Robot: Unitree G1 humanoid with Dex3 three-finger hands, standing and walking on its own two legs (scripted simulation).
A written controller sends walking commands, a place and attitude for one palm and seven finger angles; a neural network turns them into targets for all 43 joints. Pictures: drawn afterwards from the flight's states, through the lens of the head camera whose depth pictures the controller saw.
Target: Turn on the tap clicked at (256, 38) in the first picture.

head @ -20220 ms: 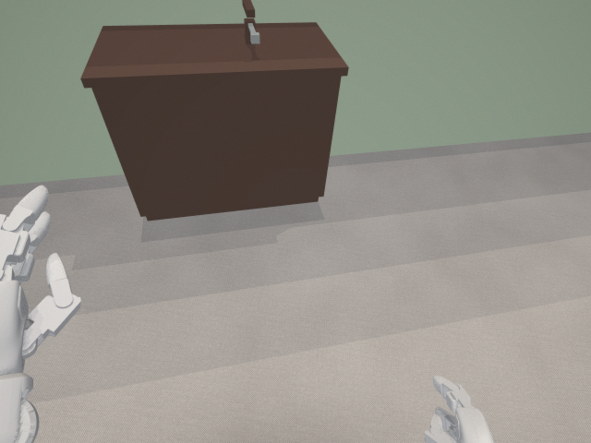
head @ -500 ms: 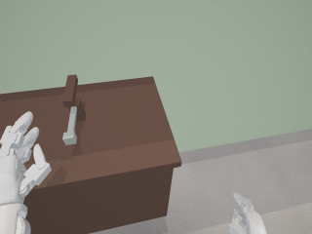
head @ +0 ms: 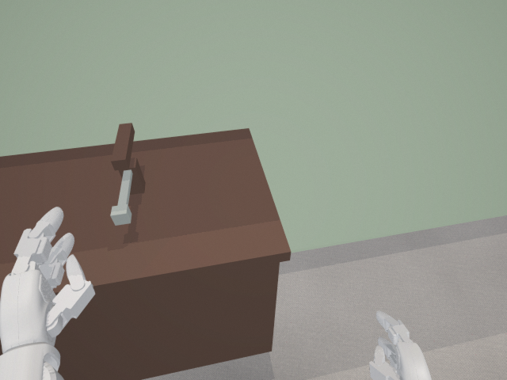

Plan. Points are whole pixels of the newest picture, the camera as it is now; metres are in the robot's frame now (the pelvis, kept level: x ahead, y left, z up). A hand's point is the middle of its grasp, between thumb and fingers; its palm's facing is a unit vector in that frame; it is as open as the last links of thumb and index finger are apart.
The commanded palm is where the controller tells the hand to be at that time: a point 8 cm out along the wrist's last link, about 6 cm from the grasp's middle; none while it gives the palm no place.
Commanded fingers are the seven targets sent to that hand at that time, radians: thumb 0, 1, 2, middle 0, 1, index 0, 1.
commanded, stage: turn the palm inward beside the body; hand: left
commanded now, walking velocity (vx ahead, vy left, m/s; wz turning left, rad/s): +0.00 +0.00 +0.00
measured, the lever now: (121, 214) +0.37 +0.30 +0.05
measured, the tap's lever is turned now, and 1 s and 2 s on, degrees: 0 0 0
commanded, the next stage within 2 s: reach beside the lever's end, fingers flat in 0.58 s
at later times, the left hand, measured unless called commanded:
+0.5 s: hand (113, 274) +0.20 +0.21 +0.14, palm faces +0.49 -0.86 -0.14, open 7.4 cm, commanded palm +0.15 +0.25 +0.15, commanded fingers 0.00 0.90 0.90 -0.20 -0.30 -0.20 -0.30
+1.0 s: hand (106, 265) +0.22 +0.23 +0.12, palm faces +0.51 -0.85 -0.12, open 7.4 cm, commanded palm +0.18 +0.27 +0.13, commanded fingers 0.00 0.90 0.90 -0.20 -0.30 -0.20 -0.30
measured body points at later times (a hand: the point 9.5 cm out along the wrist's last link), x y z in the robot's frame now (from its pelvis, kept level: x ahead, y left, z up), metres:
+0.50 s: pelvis +0.02 -0.02 +0.00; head +0.01 -0.04 +0.45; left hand +0.17 +0.25 +0.14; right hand +0.22 -0.24 -0.07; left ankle +0.02 +0.12 -0.72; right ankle +0.02 -0.10 -0.72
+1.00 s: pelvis +0.03 -0.01 +0.00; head +0.02 -0.03 +0.45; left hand +0.19 +0.27 +0.13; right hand +0.22 -0.23 -0.08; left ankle +0.02 +0.12 -0.72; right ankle +0.02 -0.10 -0.72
